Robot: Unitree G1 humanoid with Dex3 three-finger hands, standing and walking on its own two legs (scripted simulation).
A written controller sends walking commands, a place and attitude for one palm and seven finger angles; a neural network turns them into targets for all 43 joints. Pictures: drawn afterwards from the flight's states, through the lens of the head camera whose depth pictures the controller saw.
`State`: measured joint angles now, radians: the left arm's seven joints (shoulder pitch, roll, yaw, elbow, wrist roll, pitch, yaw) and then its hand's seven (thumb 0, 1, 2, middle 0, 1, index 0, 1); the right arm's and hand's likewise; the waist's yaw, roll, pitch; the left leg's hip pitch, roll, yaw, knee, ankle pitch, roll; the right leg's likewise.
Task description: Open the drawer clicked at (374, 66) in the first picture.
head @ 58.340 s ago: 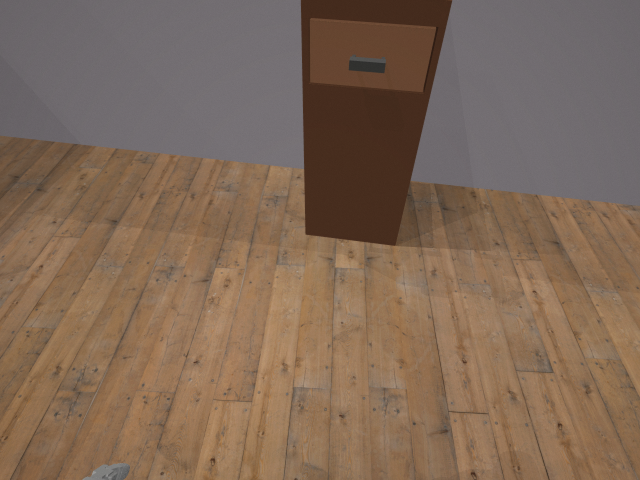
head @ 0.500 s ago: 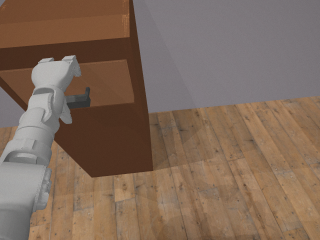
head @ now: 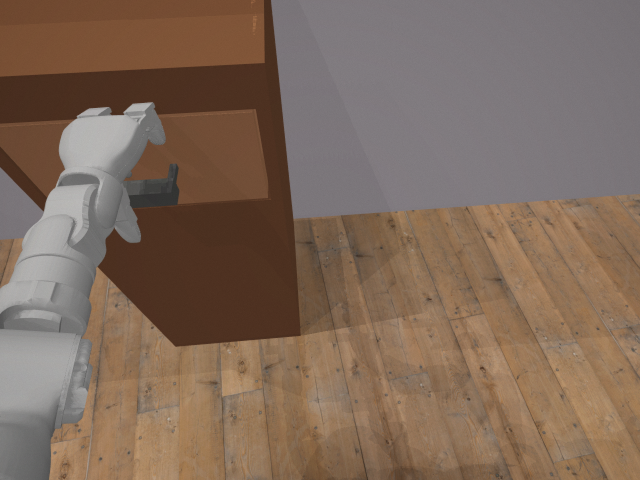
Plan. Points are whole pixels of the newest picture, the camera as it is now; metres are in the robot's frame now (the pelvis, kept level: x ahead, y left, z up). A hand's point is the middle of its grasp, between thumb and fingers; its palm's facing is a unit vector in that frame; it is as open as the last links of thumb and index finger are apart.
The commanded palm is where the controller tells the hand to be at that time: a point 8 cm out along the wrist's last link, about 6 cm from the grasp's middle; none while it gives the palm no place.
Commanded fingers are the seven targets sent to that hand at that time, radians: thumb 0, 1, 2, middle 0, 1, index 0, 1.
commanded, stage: move the hooked fingers above the handle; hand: left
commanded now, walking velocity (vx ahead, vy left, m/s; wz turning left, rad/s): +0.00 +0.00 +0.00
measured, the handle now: (142, 182) +0.53 +0.25 +0.04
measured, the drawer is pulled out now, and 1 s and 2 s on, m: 0.00 0.00 0.00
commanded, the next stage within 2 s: none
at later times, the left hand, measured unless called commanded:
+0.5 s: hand (119, 188) +0.47 +0.24 +0.09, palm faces -0.05 -0.03 -1.00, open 13.8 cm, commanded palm +0.46 +0.26 +0.15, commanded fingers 0.00 -0.50 0.30 -0.30 -1.20 -0.30 -1.20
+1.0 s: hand (104, 197) +0.45 +0.26 +0.09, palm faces -0.12 -0.01 -0.99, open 13.8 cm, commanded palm +0.45 +0.26 +0.15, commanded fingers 0.00 -0.50 0.30 -0.30 -1.20 -0.30 -1.20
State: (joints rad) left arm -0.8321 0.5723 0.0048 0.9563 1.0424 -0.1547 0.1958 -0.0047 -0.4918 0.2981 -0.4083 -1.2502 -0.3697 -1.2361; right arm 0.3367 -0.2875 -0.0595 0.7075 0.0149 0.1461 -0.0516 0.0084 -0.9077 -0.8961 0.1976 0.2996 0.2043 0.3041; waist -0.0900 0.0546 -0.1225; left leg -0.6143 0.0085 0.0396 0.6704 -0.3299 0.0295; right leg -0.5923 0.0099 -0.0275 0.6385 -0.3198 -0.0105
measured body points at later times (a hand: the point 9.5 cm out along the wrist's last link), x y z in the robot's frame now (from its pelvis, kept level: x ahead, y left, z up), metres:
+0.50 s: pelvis +0.00 +0.01 +0.00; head +0.07 +0.00 +0.45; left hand +0.46 +0.24 +0.14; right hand +0.02 -0.28 -0.12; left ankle -0.01 +0.10 -0.72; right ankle -0.02 -0.12 -0.72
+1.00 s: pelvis +0.00 +0.00 +0.01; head +0.06 -0.01 +0.45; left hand +0.45 +0.26 +0.15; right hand +0.05 -0.27 -0.13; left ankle -0.01 +0.10 -0.72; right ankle -0.02 -0.12 -0.72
